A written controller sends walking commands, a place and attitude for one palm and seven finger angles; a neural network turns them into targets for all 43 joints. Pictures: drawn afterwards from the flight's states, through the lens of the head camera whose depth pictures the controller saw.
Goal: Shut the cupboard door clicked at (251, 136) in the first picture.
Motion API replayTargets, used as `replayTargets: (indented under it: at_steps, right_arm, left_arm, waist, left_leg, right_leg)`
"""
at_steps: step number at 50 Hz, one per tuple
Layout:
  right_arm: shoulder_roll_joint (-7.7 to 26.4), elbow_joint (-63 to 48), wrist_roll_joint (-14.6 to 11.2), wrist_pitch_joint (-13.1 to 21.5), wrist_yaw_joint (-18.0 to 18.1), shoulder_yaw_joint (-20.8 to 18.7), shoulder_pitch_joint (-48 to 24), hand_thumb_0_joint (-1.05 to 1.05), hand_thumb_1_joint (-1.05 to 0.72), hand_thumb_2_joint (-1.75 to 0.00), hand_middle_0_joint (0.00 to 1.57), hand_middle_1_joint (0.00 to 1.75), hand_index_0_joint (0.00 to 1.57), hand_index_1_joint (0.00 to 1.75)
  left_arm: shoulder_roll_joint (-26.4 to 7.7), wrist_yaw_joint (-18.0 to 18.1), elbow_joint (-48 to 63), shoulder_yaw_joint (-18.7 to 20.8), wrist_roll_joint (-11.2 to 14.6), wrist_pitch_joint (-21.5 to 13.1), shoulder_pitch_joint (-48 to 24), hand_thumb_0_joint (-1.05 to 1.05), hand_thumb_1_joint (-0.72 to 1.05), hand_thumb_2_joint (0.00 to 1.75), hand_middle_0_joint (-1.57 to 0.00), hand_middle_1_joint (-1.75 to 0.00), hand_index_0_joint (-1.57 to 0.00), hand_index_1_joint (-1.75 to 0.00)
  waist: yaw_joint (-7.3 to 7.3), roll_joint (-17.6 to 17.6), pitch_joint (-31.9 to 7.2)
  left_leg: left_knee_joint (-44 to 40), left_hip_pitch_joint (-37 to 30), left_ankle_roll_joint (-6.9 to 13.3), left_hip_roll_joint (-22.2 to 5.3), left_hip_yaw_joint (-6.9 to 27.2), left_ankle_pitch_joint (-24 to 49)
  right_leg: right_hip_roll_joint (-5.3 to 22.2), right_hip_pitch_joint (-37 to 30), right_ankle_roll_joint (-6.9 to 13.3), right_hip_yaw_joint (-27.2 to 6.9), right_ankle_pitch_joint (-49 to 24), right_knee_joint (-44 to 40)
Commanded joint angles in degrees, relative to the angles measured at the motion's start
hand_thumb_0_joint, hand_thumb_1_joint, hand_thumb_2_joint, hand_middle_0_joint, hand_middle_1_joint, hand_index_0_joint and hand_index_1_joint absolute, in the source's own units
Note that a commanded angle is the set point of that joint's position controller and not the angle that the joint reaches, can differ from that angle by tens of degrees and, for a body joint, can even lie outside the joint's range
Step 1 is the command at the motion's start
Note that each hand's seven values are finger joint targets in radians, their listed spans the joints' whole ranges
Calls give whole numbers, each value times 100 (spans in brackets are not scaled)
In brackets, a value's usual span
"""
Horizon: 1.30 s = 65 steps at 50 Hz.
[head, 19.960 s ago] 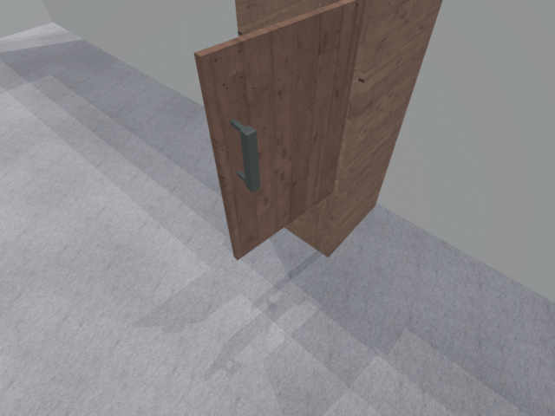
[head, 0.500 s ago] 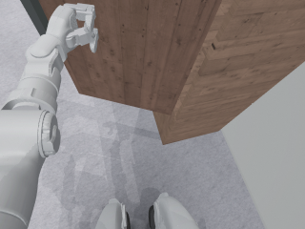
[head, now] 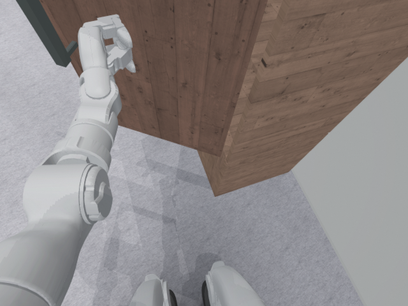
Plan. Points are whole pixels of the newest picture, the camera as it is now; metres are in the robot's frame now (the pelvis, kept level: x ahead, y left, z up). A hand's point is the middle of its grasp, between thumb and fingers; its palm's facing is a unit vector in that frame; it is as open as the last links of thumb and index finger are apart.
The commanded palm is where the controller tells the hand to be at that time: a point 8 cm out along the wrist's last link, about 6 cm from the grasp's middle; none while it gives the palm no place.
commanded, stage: pull the fist back off the door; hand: left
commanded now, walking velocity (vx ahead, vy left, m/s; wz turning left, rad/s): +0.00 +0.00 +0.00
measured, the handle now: (51, 23) +0.65 +0.18 +0.12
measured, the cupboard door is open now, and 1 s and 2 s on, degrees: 53 53 53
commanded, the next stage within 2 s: draw the hand back to the body in 0.56 s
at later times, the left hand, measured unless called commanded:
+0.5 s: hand (118, 95) +0.47 +0.07 +0.12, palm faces +0.05 -1.00 +0.03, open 3.1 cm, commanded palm +0.45 +0.11 +0.12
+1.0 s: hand (73, 121) +0.41 +0.12 +0.14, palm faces +0.06 -1.00 -0.02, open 3.1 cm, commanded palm +0.37 +0.17 +0.16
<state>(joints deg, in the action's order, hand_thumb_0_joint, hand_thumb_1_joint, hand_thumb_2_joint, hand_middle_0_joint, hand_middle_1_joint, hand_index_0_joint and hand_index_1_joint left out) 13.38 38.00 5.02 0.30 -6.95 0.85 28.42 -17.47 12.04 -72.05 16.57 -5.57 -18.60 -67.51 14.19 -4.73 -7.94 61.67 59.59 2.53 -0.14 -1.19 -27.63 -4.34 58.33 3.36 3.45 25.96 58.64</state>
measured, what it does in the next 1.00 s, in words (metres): stands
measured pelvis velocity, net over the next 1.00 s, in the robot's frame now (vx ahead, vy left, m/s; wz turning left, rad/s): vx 0.00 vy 0.00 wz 0.00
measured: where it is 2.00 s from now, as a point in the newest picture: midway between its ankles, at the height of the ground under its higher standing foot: outside the picture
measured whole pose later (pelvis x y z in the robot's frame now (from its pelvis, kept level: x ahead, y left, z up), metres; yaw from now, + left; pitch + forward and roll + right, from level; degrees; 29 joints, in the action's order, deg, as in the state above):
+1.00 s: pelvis +0.00 +0.00 +0.05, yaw +0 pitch +9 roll +0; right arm 15.0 36.2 -2.5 -3.4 -1.2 -0.4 24.4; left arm -10.4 0.3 -39.7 8.4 9.1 -15.2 -26.0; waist 3.8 -3.3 -6.6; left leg 45.1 31.8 2.4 0.6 -2.8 -22.6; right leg -4.1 31.8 3.2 0.8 21.5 44.1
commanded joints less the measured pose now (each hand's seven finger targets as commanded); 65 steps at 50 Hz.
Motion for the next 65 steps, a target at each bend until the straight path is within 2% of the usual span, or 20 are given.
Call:
replayTargets:
  at_steps: [1, 7, 9, 12, 16, 19, 24, 30, 33, 35, 38, 40, 43, 46, 49, 54, 59, 60, 62, 65]
  right_arm:
    - [1166, -358, -187, -97, 147, -425, 1196, 0, -90, -90, 20, 30, 20, 30]
    - [1014, -411, -211, -2, 203, -399, 986, 0, -90, -90, 20, 30, 20, 30]
    - [979, -396, -228, -3, 165, -434, 918, 0, -90, -90, 20, 30, 20, 30]
    - [984, -435, -319, -90, 114, -512, 847, 0, -90, -90, 20, 30, 20, 30]
    - [1002, -561, -455, -183, 202, -523, 559, 0, -90, -90, 20, 30, 20, 30]
    - [937, -549, -469, -82, 308, -512, 287, 0, -90, -90, 20, 30, 20, 30]
    - [850, -359, -392, 134, 325, -542, -30, 0, -90, -90, 20, 30, 20, 30]
    - [935, -372, -485, -101, 374, -428, -160, 0, -90, -90, 20, 30, 20, 30]
    - [966, -536, -514, -144, 495, -355, -252, 0, -90, -90, 20, 30, 20, 30]
    - [909, -614, -475, -66, 501, -345, -295, 0, -90, -90, 20, 30, 20, 30]
    - [870, -790, -432, 53, 460, -362, -371, 0, -90, -90, 20, 30, 20, 30]
    - [835, -833, -450, 67, 413, -386, -394, 0, -90, -90, 20, 30, 20, 30]
    - [881, -956, -594, -37, 403, -419, -429, 0, -90, -90, 20, 30, 20, 30]
    - [922, -1150, -789, -88, 543, -424, -672, 0, -90, -90, 20, 30, 20, 30]
    - [847, -1201, -855, 44, 715, -351, -1005, 0, -90, -90, 20, 30, 20, 30]
    - [751, -1156, -822, 357, 798, -263, -1314, 0, -90, -90, 20, 30, 20, 30]
    - [786, -1343, -941, 331, 809, -196, -1759, 0, -90, -90, 20, 30, 20, 30]
    - [583, -1442, -911, 191, 895, -207, -1969, 0, -90, -90, 20, 30, 20, 30]
    - [595, -1510, -896, 61, 990, -160, -2127, 0, -90, -90, 20, 30, 20, 30]
    - [576, -1516, -874, -20, 1078, -92, -2294, 0, -90, -90, 20, 30, 20, 30]
  left_arm:
    - [-1346, -243, 1293, 342, 369, -261, -2750, 0, 90, 90, -130, -150, -130, -150]
    - [-1247, -342, 1783, 429, 553, -904, -1883, 0, 90, 90, -130, -150, -130, -150]
    - [-823, -463, 1674, 70, 448, -1026, -1183, 0, 90, 90, -130, -150, -130, -150]
    - [-101, -702, 1418, -488, 498, -805, -321, 0, 90, 90, -130, -150, -130, -150]
    - [364, -901, 1752, -749, 1038, -404, -336, 0, 90, 90, -130, -150, -130, -150]
    - [260, -729, 2843, -672, 1225, -791, -953, 0, 90, 90, -130, -150, -130, -150]
    - [300, -391, 3699, -970, 816, -1598, -842, 0, 90, 90, -130, -150, -130, -150]
    - [250, -263, 1484, -940, 585, -559, -407, 0, 90, 90, -130, -150, -130, -150]
    - [-77, -288, 1558, -466, 962, -298, -699, 0, 90, 90, -130, -150, -130, -150]
    - [-168, -346, 2121, -248, 1126, -567, -890, 0, 90, 90, -130, -150, -130, -150]
    - [-496, -515, 3195, -70, 1038, -1240, -78, 0, 90, 90, -130, -150, -130, -150]
    - [-349, -673, 3528, -377, 835, -1376, 583, 0, 90, 90, -130, -150, -130, -150]
    - [-80, -952, 3498, -718, 854, -821, 1656, 0, 90, 90, -130, -150, -130, -150]
    - [22, -1234, 4167, -724, 1422, -36, 2056, 0, 90, 90, -130, -150, -130, -150]
    - [83, -1320, 5295, -794, 1771, 205, 1855, 0, 90, 90, -130, -150, -130, -150]
    - [-155, -1240, 6540, -870, 1525, -142, 2690, 0, 90, 90, -130, -150, -130, -150]
    - [-249, -1574, 6467, -790, 1644, 658, 4126, 0, 90, 90, -116, -135, -116, -135]
    - [-361, -1358, 7242, -1179, 1289, 584, 4184, 0, 90, 90, -113, -132, -113, -132]
    - [-356, -1219, 7263, -1066, 1289, 769, 4904, 0, 90, 90, -108, -126, -108, -126]
    - [-446, -1088, 7898, -1039, 1202, 949, 4975, 0, 90, 90, -100, -117, -100, -117]
  waist:
    - [-60, 290, -3212]
    - [-322, 272, -2702]
    - [-395, 216, -2566]
    - [-432, 230, -2252]
    - [-409, 807, -1839]
    - [-486, 375, -2211]
    - [-549, -101, -2741]
    - [-387, 929, -1322]
    - [-480, 1110, -1731]
    - [-663, 858, -2137]
    - [-1033, 412, -2985]
    - [-1079, 274, -2929]
    - [-1007, 727, -2114]
    - [-1070, 1101, -1617]
    - [-1097, 817, -1384]
    - [-1238, 199, -1148]
    - [-1438, 377, -643]
    - [-1388, 621, -552]
    - [-1435, 938, -226]
    - [-1406, 602, -76]
  left_leg:
    - [-883, -2226, -7, 79, 380, 2240]
    - [-1047, -2125, 20, 131, 171, 2231]
    - [-1063, -2290, -1, 128, 149, 2399]
    - [-1169, -2552, -11, 147, 84, 2402]
    - [-1368, -2463, 14, 196, 33, 1932]
    - [-1354, -2958, 14, 183, 105, 2072]
    - [-1107, -3726, -55, 92, 278, 2643]
    - [-1454, -2395, 2, 182, 190, 1182]
    - [-1558, -2333, 19, 224, 142, 1287]
    - [-1513, -2515, -5, 224, 131, 1530]
    - [-1460, -3045, -36, 182, 128, 2254]
    - [-1452, -3213, -34, 150, 87, 2495]
    - [-1749, -3069, 11, 115, 10, 2090]
    - [-2097, -3125, 45, 130, -45, 1700]
    - [-2326, -3591, 72, 120, -3, 1631]
    - [-2581, -4204, 45, 53, 166, 1859]
    - [-2924, -4087, 9, 73, 158, 1478]
    - [-3129, -4245, -12, 84, 195, 1529]
    - [-3259, -4189, 12, 60, 187, 1448]
    - [-3520, -4708, 10, -10, 266, 1622]
  right_leg:
    - [84, -2556, -277, -438, -2653, -1137]
    - [136, -3021, -297, -600, -3113, -1244]
    - [145, -2893, -277, -554, -3257, -1217]
    - [148, -2777, -290, -511, -3237, -1370]
    - [202, -2966, -382, -599, -2957, -1749]
    - [197, -2949, -308, -556, -2933, -1637]
    - [205, -2432, -243, -417, -2995, -1180]
    - [270, -2349, -377, -522, -1888, -1660]
    - [301, -2939, -357, -609, -2047, -1743]
    - [290, -3148, -322, -611, -2320, -1618]
    - [262, -3579, -236, -581, -3025, -1313]
    - [245, -3532, -226, -553, -3243, -1281]
    - [231, -3535, -319, -525, -2916, -1685]
    - [273, -3906, -397, -615, -2482, -2252]
    - [274, -3929, -357, -566, -2179, -2503]
    - [229, -3778, -196, -362, -2123, -2393]
    - [333, -4037, -196, -392, -1742, -2689]
    - [468, -4316, -236, -648, -1666, -3011]
    - [524, -4496, -299, -699, -1541, -3252]
    - [471, -4528, -221, -558, -1665, -3379]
